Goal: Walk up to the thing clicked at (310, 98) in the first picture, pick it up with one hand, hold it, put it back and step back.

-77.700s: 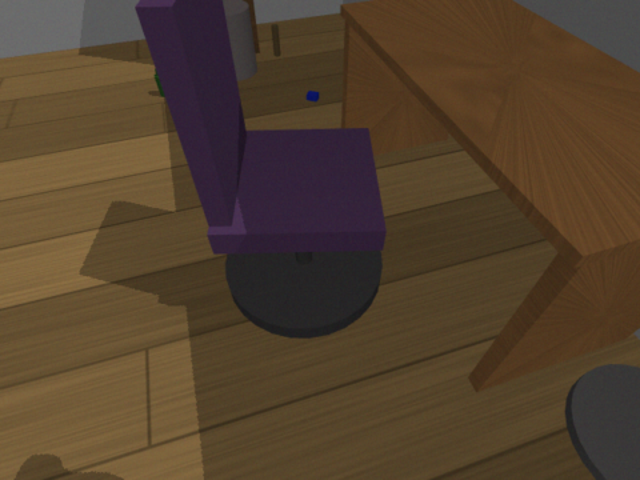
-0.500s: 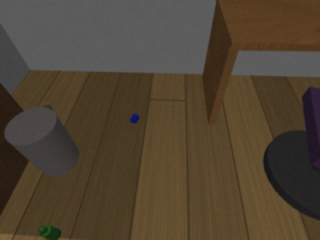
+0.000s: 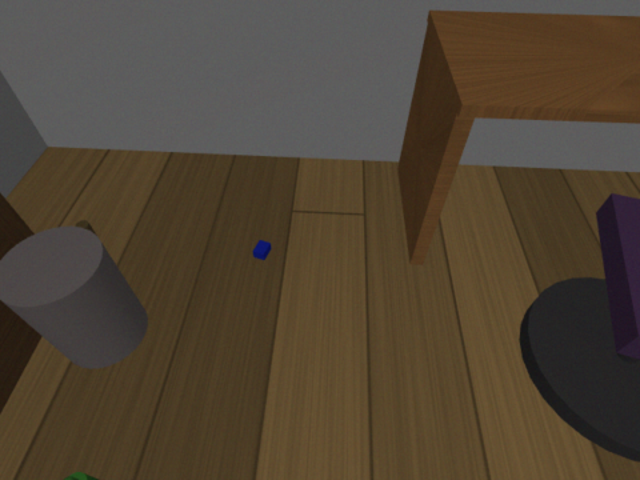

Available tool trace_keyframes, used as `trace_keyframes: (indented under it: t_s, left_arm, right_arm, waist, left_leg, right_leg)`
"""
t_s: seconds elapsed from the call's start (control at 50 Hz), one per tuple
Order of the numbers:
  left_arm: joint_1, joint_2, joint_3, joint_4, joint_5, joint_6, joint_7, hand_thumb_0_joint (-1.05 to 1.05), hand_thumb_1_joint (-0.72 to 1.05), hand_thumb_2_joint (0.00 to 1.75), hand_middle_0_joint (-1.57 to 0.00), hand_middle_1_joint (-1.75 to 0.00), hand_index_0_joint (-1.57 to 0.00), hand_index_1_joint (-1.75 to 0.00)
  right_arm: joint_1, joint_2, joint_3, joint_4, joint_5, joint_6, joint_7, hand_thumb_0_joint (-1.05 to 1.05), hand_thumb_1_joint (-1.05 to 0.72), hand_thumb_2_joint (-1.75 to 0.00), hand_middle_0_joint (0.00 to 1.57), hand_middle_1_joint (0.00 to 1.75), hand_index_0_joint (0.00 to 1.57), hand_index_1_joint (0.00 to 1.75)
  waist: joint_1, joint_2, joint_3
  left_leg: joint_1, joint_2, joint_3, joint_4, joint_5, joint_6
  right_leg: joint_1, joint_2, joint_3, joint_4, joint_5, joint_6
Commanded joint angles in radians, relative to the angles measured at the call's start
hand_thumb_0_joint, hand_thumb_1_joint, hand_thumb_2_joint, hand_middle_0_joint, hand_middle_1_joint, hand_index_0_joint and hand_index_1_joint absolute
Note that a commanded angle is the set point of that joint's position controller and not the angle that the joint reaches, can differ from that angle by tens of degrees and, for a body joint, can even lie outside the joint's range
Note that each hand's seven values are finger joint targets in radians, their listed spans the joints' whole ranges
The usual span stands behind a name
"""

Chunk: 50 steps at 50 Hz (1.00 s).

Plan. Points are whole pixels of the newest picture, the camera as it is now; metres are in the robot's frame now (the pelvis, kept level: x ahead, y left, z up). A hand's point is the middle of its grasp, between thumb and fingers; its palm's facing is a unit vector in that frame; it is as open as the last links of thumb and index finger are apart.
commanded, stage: step back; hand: left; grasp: from above
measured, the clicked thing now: (262, 250) +1.05 +0.24 -0.75
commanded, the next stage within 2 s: stand in 0.28 s
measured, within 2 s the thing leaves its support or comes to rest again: neither
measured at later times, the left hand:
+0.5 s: hand out of the picture +0.11 +0.25 -0.14, palm faces -0.02 -0.94 -0.34, open 7.4 cm
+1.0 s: hand out of the picture +0.05 +0.25 -0.14, palm faces -0.03 -0.94 -0.35, open 7.4 cm
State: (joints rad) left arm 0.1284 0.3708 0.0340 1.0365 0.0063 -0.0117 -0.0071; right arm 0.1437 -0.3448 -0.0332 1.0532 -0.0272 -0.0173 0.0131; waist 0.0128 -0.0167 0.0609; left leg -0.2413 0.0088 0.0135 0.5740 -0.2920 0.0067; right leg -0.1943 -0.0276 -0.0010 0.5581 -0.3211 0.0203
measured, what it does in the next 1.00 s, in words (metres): stands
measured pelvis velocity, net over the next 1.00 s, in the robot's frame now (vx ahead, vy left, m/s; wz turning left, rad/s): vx -0.02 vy -0.01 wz -0.01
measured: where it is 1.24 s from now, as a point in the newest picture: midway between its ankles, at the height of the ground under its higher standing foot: outside the picture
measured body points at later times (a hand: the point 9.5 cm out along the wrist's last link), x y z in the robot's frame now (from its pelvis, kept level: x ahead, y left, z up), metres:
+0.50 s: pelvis +0.01 +0.00 +0.02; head +0.02 +0.00 +0.46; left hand +0.11 +0.30 -0.11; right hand +0.12 -0.29 -0.11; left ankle +0.01 +0.12 -0.73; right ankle -0.01 -0.14 -0.73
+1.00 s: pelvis -0.02 -0.01 +0.02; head -0.01 -0.01 +0.47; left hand +0.05 +0.30 -0.11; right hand +0.04 -0.31 -0.12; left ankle +0.01 +0.12 -0.73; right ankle -0.01 -0.14 -0.73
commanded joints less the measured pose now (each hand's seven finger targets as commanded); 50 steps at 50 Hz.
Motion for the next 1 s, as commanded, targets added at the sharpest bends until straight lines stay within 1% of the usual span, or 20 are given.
trace_keyframes:
  t_s: [0.0,0.04,0.12,0.24,0.26,0.34,0.38,0.46,0.52,0.6,0.64,0.68,0.7,0.78,0.84,0.88,0.9,0.92,0.96,0.98]
  left_arm:
    - [-0.038,0.225,0.041,-0.041,-0.003,-0.038,0.018,0.00,0.90,0.90,-0.20,-0.30,-0.20,-0.30]
    - [-0.050,0.219,0.037,-0.037,-0.001,-0.037,0.022,0.00,0.90,0.90,-0.20,-0.30,-0.20,-0.30]
    - [-0.076,0.209,0.033,-0.023,0.001,-0.034,0.025,0.00,0.90,0.90,-0.20,-0.30,-0.20,-0.30]
    - [-0.083,0.204,0.028,-0.010,0.005,-0.030,0.025,0.00,0.90,0.90,-0.20,-0.30,-0.20,-0.30]
    - [-0.085,0.175,0.011,0.006,-0.003,-0.027,0.022,0.00,0.90,0.90,-0.20,-0.30,-0.20,-0.30]
    - [-0.076,0.185,0.009,0.017,-0.001,-0.028,0.026,0.00,0.90,0.90,-0.20,-0.30,-0.20,-0.30]
    - [-0.078,0.186,0.008,0.020,0.000,-0.029,0.025,0.00,0.90,0.90,-0.20,-0.30,-0.20,-0.30]
    - [-0.099,0.192,0.009,0.024,0.002,-0.025,0.023,0.00,0.90,0.90,-0.20,-0.30,-0.20,-0.30]
    - [-0.090,0.187,0.008,0.029,0.002,-0.026,0.020,0.00,0.90,0.90,-0.20,-0.30,-0.20,-0.30]
    - [-0.095,0.193,0.010,0.035,0.004,-0.023,0.017,0.00,0.90,0.90,-0.20,-0.30,-0.20,-0.30]
    - [-0.084,0.187,0.008,0.037,0.005,-0.023,0.015,0.00,0.90,0.90,-0.20,-0.30,-0.20,-0.30]
    - [-0.084,0.189,0.009,0.040,0.007,-0.021,0.013,0.00,0.90,0.90,-0.20,-0.30,-0.20,-0.30]
    - [-0.072,0.188,0.008,0.044,0.005,-0.021,0.012,0.00,0.90,0.90,-0.20,-0.30,-0.20,-0.30]
    - [-0.079,0.196,0.010,0.041,0.009,-0.023,0.011,0.00,0.90,0.90,-0.20,-0.30,-0.20,-0.30]
    - [-0.060,0.194,0.008,0.044,0.005,-0.022,0.007,0.00,0.90,0.90,-0.20,-0.30,-0.20,-0.30]
    - [-0.060,0.197,0.007,0.039,0.005,-0.026,0.008,0.00,0.90,0.90,-0.20,-0.30,-0.20,-0.30]
    - [-0.054,0.190,0.004,0.041,0.004,-0.026,0.008,0.00,0.90,0.90,-0.20,-0.30,-0.20,-0.30]
    - [-0.057,0.203,0.006,0.037,0.007,-0.027,0.008,0.00,0.90,0.90,-0.20,-0.30,-0.20,-0.30]
    - [-0.058,0.198,0.003,0.036,0.004,-0.026,0.008,0.00,0.90,0.90,-0.20,-0.30,-0.20,-0.30]
    - [-0.057,0.201,0.003,0.033,0.004,-0.027,0.009,0.00,0.90,0.90,-0.20,-0.30,-0.20,-0.30]
  right_arm:
    - [-0.092,-0.215,-0.042,-0.061,0.008,-0.025,-0.023,0.00,-0.90,-0.90,0.20,0.30,0.20,0.30]
    - [-0.096,-0.218,-0.045,-0.051,0.009,-0.022,-0.024,0.00,-0.90,-0.90,0.20,0.30,0.20,0.30]
    - [-0.109,-0.209,-0.047,-0.032,0.012,-0.016,-0.025,0.00,-0.90,-0.90,0.20,0.30,0.20,0.30]
    - [-0.156,-0.199,-0.045,-0.023,0.010,-0.011,-0.023,0.00,-0.90,-0.90,0.20,0.30,0.20,0.30]
    - [-0.141,-0.206,-0.034,-0.017,0.020,-0.015,-0.021,0.00,-0.90,-0.90,0.20,0.30,0.20,0.30]
    - [-0.150,-0.209,-0.032,-0.004,0.023,-0.019,-0.020,0.00,-0.90,-0.90,0.20,0.30,0.20,0.30]
    - [-0.155,-0.206,-0.030,-0.005,0.024,-0.019,-0.019,0.00,-0.90,-0.90,0.20,0.30,0.20,0.30]
    - [-0.157,-0.203,-0.024,0.003,0.021,-0.017,-0.018,0.00,-0.90,-0.90,0.20,0.30,0.20,0.30]
    - [-0.159,-0.206,-0.020,0.008,0.021,-0.019,-0.017,0.00,-0.90,-0.90,0.20,0.30,0.20,0.30]
    - [-0.144,-0.204,-0.015,0.017,0.019,-0.020,-0.016,0.00,-0.90,-0.90,0.20,0.30,0.20,0.30]
    - [-0.150,-0.216,-0.018,0.018,0.019,-0.020,-0.015,0.00,-0.90,-0.90,0.20,0.30,0.20,0.30]
    - [-0.134,-0.215,-0.017,0.023,0.016,-0.018,-0.015,0.00,-0.90,-0.90,0.20,0.30,0.20,0.30]
    - [-0.139,-0.218,-0.018,0.025,0.018,-0.017,-0.013,0.00,-0.90,-0.90,0.20,0.30,0.20,0.30]
    - [-0.113,-0.217,-0.018,0.030,0.014,-0.016,-0.011,0.00,-0.90,-0.90,0.20,0.30,0.20,0.30]
    - [-0.107,-0.218,-0.016,0.033,0.013,-0.017,-0.010,0.00,-0.90,-0.90,0.20,0.30,0.20,0.30]
    - [-0.101,-0.220,-0.016,0.033,0.015,-0.018,-0.009,0.00,-0.90,-0.90,0.20,0.30,0.20,0.30]
    - [-0.098,-0.216,-0.014,0.037,0.016,-0.016,-0.008,0.00,-0.90,-0.90,0.20,0.30,0.20,0.30]
    - [-0.095,-0.213,-0.015,0.034,0.013,-0.017,-0.009,0.00,-0.90,-0.90,0.20,0.30,0.20,0.30]
    - [-0.080,-0.219,-0.014,0.039,0.015,-0.015,-0.010,0.00,-0.90,-0.90,0.20,0.30,0.20,0.30]
    - [-0.090,-0.219,-0.015,0.038,0.014,-0.015,-0.009,0.00,-0.90,-0.90,0.20,0.30,0.20,0.30]
  waist:
    - [0.004,0.085,-0.093]
    - [-0.001,0.068,-0.126]
    - [-0.008,0.040,-0.154]
    - [-0.005,0.027,-0.136]
    - [-0.016,0.031,-0.136]
    - [-0.013,0.020,-0.162]
    - [-0.014,0.010,-0.155]
    - [-0.017,0.029,-0.123]
    - [-0.010,0.025,-0.118]
    - [-0.013,0.026,-0.079]
    - [-0.007,0.038,-0.087]
    - [-0.013,0.025,-0.056]
    - [-0.005,0.031,-0.050]
    - [-0.018,0.019,-0.046]
    - [-0.013,0.028,-0.039]
    - [-0.014,0.015,-0.068]
    - [-0.014,0.014,-0.053]
    - [-0.017,-0.001,-0.073]
    - [-0.024,0.010,-0.059]
    - [-0.019,0.011,-0.068]
  left_leg:
    - [0.028,0.110,-0.107,-0.139,0.307,0.028]
    - [0.080,0.111,-0.093,-0.125,0.378,0.034]
    - [0.118,0.116,-0.080,-0.137,0.412,0.036]
    - [0.131,0.115,-0.068,-0.171,0.371,0.029]
    - [0.165,0.124,-0.101,-0.209,0.433,0.025]
    - [0.235,0.133,-0.091,-0.203,0.535,0.022]
    - [0.236,0.130,-0.086,-0.217,0.505,0.019]
    - [0.187,0.124,-0.085,-0.263,0.408,0.008]
    - [0.183,0.127,-0.084,-0.273,0.377,0.009]
    - [0.145,0.122,-0.092,-0.311,0.254,0.004]
    - [0.153,0.124,-0.096,-0.311,0.230,0.007]
    - [0.119,0.121,-0.104,-0.339,0.132,0.004]
    - [0.120,0.119,-0.109,-0.343,0.090,0.004]
    - [0.108,0.119,-0.110,-0.337,0.062,0.005]
    - [0.089,0.120,-0.120,-0.351,0.032,0.004]
    - [0.122,0.118,-0.110,-0.327,0.099,0.007]
    - [0.112,0.117,-0.114,-0.329,0.071,0.007]
    - [0.136,0.117,-0.106,-0.314,0.116,0.007]
    - [0.130,0.116,-0.107,-0.312,0.103,0.006]
    - [0.139,0.117,-0.104,-0.304,0.124,0.009]
  right_leg:
    - [0.077,-0.077,0.080,-0.106,0.314,-0.059]
    - [0.079,-0.080,0.069,-0.114,0.364,-0.055]
    - [0.090,-0.082,0.062,-0.123,0.373,-0.052]
    - [0.091,-0.086,0.066,-0.160,0.370,-0.044]
    - [0.089,-0.091,0.074,-0.181,0.401,-0.036]
    - [0.115,-0.098,0.064,-0.208,0.475,-0.029]
    - [0.119,-0.102,0.064,-0.227,0.472,-0.025]
    - [0.137,-0.103,0.069,-0.253,0.380,-0.025]
    - [0.142,-0.104,0.071,-0.270,0.348,-0.024]
    - [0.117,-0.101,0.076,-0.290,0.239,-0.026]
    - [0.116,-0.104,0.077,-0.295,0.226,-0.027]
    - [0.090,-0.096,0.078,-0.303,0.169,-0.029]
    - [0.077,-0.095,0.078,-0.309,0.132,-0.029]
    - [0.057,-0.098,0.090,-0.314,0.106,-0.033]
    - [0.053,-0.092,0.088,-0.306,0.094,-0.035]
    - [0.058,-0.100,0.097,-0.309,0.126,-0.037]
    - [0.040,-0.094,0.092,-0.314,0.103,-0.033]
    - [0.046,-0.102,0.100,-0.309,0.129,-0.037]
    - [0.027,-0.100,0.103,-0.316,0.107,-0.036]
    - [0.032,-0.103,0.105,-0.314,0.128,-0.037]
